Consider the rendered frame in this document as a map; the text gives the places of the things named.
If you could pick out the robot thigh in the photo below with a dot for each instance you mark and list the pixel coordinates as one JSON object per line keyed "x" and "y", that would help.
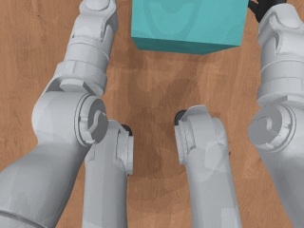
{"x": 213, "y": 197}
{"x": 106, "y": 181}

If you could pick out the carton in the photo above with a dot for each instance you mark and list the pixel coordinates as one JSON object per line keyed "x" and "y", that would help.
{"x": 188, "y": 26}

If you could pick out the robot right thigh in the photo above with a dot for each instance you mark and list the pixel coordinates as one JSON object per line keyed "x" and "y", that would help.
{"x": 213, "y": 197}

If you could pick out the robot right upper arm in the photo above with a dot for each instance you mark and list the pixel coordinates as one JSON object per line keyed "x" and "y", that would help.
{"x": 277, "y": 132}

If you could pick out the robot left forearm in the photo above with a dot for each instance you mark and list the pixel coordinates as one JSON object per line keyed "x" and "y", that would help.
{"x": 88, "y": 50}

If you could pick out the robot left upper arm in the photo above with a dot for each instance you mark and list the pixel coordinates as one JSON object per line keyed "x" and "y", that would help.
{"x": 34, "y": 190}

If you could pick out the robot left thigh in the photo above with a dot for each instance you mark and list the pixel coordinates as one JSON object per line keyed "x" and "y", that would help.
{"x": 106, "y": 181}

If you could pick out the robot right hand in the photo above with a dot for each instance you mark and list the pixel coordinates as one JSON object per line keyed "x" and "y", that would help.
{"x": 262, "y": 6}

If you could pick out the robot right forearm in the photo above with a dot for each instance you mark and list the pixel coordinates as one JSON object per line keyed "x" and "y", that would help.
{"x": 281, "y": 39}

